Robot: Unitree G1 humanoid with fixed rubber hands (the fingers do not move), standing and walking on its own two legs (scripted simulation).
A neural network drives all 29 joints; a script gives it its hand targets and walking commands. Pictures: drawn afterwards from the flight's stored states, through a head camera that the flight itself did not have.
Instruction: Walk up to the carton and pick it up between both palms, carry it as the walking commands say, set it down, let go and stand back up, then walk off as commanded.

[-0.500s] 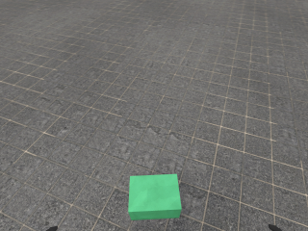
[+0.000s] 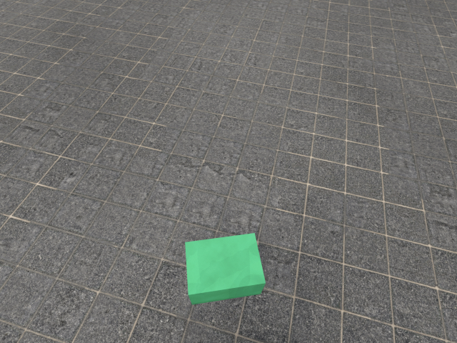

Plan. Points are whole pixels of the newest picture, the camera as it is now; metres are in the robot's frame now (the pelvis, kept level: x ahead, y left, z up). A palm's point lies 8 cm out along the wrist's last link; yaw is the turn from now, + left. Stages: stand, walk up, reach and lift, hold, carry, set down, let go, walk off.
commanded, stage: walk off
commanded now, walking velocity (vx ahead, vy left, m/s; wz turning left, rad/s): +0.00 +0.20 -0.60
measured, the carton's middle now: (223, 268) +0.45 +0.05 -0.69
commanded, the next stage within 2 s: stand in 0.50 s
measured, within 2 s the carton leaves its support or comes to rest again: neither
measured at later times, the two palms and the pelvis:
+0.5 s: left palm (55, 317) +0.16 +0.35 -0.11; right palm out of the picture -0.02 -0.16 -0.15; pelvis +0.01 +0.10 -0.01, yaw -19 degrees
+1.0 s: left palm (29, 289) +0.21 +0.44 -0.15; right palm out of the picture -0.01 -0.02 -0.09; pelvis +0.06 +0.24 +0.01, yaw -26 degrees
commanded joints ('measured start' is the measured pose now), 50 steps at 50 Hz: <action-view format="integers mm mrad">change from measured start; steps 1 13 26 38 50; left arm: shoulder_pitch -60 41 -1 -3 -30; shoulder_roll -4 -34 109 -67 -63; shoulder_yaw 20 18 65 52 26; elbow -113 -120 -166 -217 -170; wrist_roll -5 -34 -10 -4 -20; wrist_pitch -13 -7 -15 22 4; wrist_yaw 26 13 24 0 -1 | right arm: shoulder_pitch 107 33 9 128 188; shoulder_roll -229 -109 31 -104 -25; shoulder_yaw -68 -27 -22 -46 -24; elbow -41 -117 -199 -192 -162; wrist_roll -35 -37 -29 -43 -4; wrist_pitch -11 4 15 -38 -72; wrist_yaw -29 -21 7 -28 -16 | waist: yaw -88 -13 -1 -44 -119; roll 401 217 -62 241 317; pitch -147 -99 -55 23 -94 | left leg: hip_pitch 406 271 -217 -38 170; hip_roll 372 199 42 426 287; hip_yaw -234 135 7 -392 -208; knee -316 -101 341 -550 -433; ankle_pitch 574 681 93 -133 -66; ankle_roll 161 174 -56 92 121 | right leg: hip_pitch -394 -107 78 -274 -71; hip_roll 54 -23 -182 32 37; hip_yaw -210 -347 8 -60 -252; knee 588 245 -80 622 296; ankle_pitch -451 -212 -7 -368 -287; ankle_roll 8 -52 -200 -42 7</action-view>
